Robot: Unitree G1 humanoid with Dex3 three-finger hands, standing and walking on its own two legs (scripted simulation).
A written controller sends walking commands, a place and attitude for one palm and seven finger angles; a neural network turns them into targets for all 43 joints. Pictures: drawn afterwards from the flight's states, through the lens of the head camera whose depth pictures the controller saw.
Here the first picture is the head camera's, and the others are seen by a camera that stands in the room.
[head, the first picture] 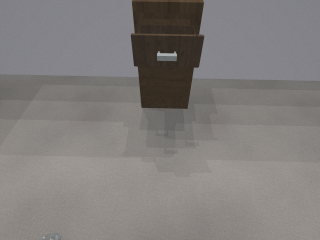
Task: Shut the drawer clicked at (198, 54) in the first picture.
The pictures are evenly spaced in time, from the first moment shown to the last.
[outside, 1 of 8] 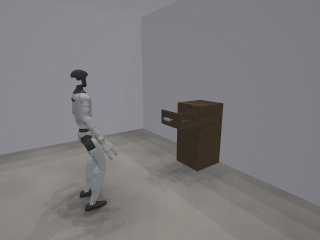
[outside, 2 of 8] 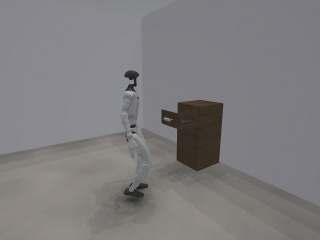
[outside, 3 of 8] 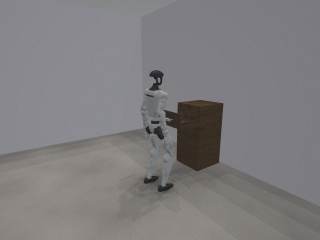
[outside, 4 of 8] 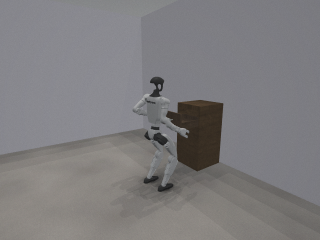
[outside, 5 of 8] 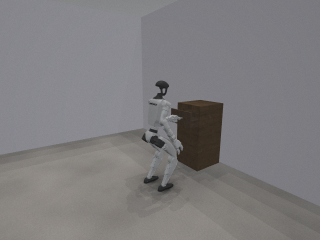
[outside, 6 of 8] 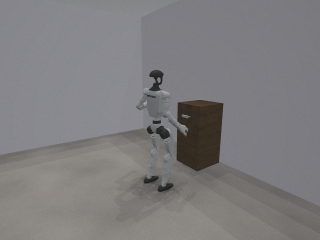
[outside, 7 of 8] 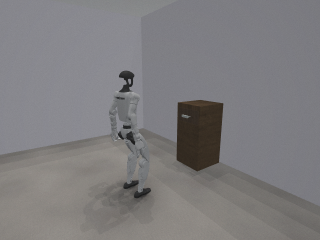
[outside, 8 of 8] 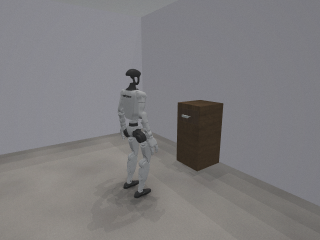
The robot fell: no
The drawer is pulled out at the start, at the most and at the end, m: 0.30 0.30 0.00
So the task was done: yes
